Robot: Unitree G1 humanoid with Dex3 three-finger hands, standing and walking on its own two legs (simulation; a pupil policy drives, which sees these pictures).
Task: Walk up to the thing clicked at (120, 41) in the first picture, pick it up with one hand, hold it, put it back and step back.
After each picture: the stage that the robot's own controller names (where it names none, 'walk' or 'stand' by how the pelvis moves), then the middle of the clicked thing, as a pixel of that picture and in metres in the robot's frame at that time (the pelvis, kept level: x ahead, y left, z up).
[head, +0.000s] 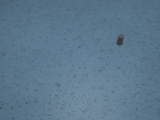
stand; (120, 40) +1.41 -0.41 -0.72
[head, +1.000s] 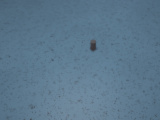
walk; (93, 45) +1.33 +0.01 -0.69
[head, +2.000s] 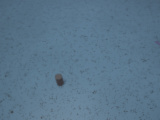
walk; (59, 80) +0.81 +0.31 -0.72
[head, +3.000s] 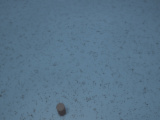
walk; (61, 109) +0.50 +0.23 -0.71
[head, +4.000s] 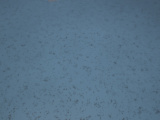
stand; out of the picture +0.36 +0.19 -0.71
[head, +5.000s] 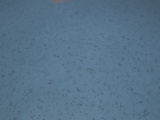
stand; out of the picture +0.35 +0.19 -0.72
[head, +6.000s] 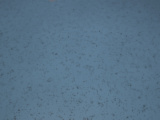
stand; out of the picture +0.35 +0.20 -0.72
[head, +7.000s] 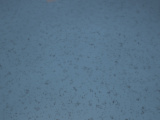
stand; out of the picture +0.32 +0.21 -0.73
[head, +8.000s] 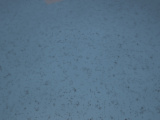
stand; out of the picture +0.33 +0.22 -0.73
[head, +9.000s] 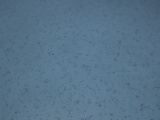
go down; out of the picture +0.33 +0.22 -0.72
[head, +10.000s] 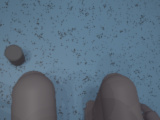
go down; (15, 56) +0.41 +0.26 -0.30
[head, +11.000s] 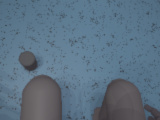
close in; (29, 61) +0.41 +0.25 -0.31
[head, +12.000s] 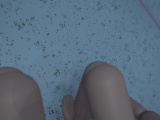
close in; out of the picture +0.39 +0.29 -0.22
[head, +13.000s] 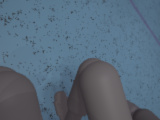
close; out of the picture +0.39 +0.30 -0.22
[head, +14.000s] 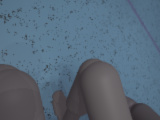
lift; out of the picture +0.37 +0.29 -0.23
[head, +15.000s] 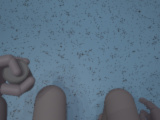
lift; (20, 77) +0.32 +0.22 -0.04
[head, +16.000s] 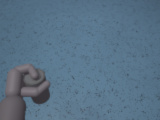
hold; (37, 86) +0.32 +0.17 +0.01
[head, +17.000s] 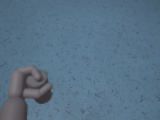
hold; (40, 87) +0.32 +0.17 +0.00
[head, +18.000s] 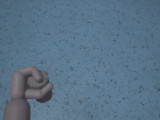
crouch; (40, 87) +0.32 +0.16 -0.03
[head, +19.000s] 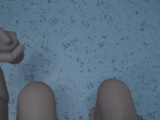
crouch; (10, 49) +0.43 +0.23 -0.09
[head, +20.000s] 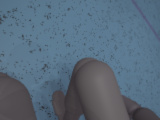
lower; out of the picture +0.40 +0.30 -0.22
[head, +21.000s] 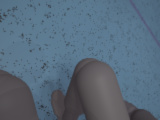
lower; out of the picture +0.40 +0.31 -0.22
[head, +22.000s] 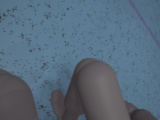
lower; out of the picture +0.39 +0.31 -0.22
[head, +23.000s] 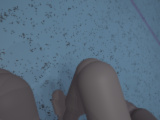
lower; out of the picture +0.39 +0.31 -0.22
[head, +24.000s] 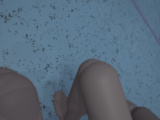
loosen; out of the picture +0.38 +0.28 -0.22
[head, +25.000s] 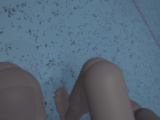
rise; out of the picture +0.38 +0.27 -0.22
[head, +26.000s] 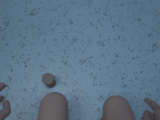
walk; (49, 80) +0.40 +0.21 -0.46
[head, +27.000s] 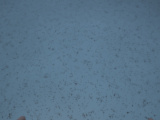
stand; out of the picture +0.34 +0.18 -0.66
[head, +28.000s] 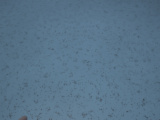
stand; out of the picture +0.35 +0.19 -0.67
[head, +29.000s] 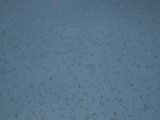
stand; out of the picture +0.36 +0.18 -0.71
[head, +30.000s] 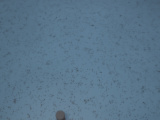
walk; (60, 116) +0.38 +0.14 -0.70
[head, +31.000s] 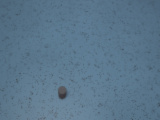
walk; (62, 92) +0.53 +0.13 -0.71
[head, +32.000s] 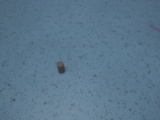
walk; (60, 67) +0.85 +0.29 -0.69
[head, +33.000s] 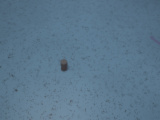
stand; (64, 65) +0.96 +0.20 -0.71
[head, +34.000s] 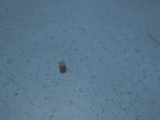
stand; (62, 67) +0.97 +0.22 -0.73
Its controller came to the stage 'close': yes
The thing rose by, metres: 0.71
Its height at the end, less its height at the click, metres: +0.00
